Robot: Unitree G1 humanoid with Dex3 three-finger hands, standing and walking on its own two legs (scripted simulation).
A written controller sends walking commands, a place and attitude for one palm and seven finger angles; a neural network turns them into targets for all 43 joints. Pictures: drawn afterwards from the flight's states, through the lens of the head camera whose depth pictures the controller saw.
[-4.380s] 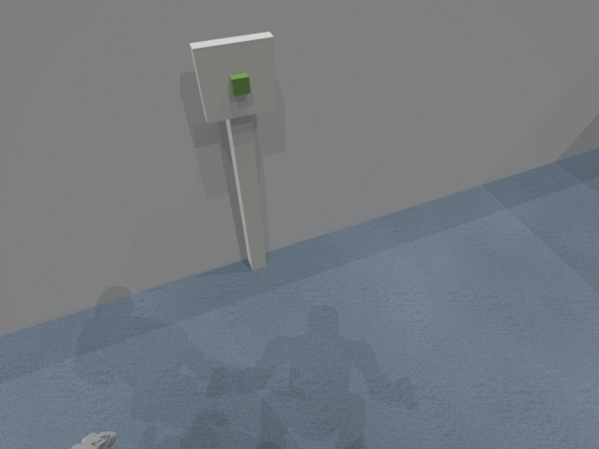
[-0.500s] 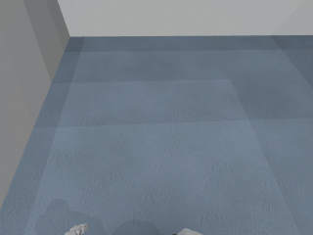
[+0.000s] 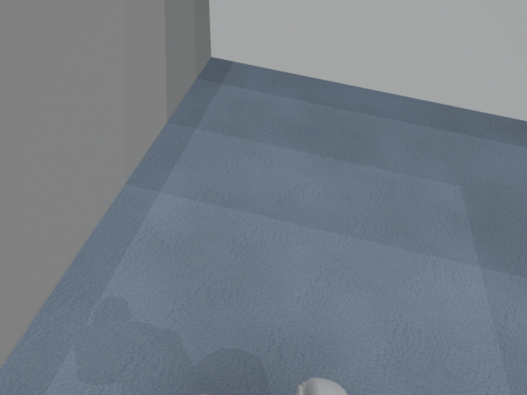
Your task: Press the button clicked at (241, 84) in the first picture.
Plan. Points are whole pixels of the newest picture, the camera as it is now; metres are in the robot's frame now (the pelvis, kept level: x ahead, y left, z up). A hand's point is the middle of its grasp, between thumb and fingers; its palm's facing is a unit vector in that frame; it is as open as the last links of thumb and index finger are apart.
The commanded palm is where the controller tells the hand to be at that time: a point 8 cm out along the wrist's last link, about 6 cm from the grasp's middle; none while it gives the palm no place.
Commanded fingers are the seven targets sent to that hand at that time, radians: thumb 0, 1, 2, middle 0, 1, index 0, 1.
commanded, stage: turn to face it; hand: left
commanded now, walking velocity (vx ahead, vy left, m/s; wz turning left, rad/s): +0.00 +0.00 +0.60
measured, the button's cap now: out of the picture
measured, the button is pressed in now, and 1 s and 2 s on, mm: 0 0 0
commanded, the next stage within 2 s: none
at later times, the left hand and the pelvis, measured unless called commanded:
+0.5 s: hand out of the picture -0.01 +0.15 -0.14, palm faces +0.33 -0.90 -0.28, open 7.4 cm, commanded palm none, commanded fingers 0.00 0.90 0.90 -0.20 -0.30 -0.20 -0.30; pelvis -0.02 -0.07 +0.01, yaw +18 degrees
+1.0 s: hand out of the picture -0.12 +0.19 -0.15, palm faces +0.61 -0.74 -0.28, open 7.4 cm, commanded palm none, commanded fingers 0.00 0.90 0.90 -0.20 -0.30 -0.20 -0.30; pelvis -0.05 -0.04 +0.01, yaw +36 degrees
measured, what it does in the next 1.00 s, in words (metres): steps on the spot, turning left: right foot, then left foot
